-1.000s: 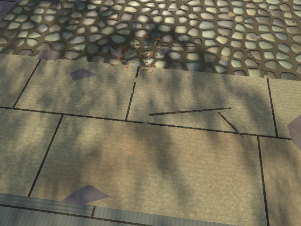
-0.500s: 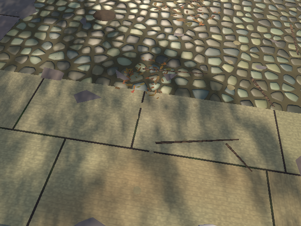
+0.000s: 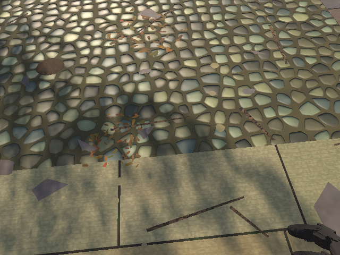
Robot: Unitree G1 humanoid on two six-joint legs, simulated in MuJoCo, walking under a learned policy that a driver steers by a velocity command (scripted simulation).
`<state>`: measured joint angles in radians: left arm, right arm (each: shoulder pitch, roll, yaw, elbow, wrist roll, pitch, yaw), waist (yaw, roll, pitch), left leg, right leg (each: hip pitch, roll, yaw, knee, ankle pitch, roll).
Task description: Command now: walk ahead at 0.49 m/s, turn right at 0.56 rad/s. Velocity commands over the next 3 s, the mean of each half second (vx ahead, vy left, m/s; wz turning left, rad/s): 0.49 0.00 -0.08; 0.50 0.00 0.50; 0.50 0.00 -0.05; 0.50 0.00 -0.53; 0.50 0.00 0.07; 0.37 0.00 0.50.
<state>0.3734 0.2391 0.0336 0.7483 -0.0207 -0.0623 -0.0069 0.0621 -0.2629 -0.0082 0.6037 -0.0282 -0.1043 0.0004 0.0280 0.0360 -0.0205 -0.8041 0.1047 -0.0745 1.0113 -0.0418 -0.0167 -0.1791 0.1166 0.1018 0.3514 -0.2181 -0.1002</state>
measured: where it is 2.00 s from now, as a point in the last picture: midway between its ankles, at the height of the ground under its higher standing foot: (144, 131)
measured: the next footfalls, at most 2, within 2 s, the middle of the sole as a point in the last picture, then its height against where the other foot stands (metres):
left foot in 0.18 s outside the picture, level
right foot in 0.68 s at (210, 238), level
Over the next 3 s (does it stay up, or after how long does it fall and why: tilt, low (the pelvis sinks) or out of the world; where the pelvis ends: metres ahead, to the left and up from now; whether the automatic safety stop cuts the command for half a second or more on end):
stays up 1.57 0.17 0.00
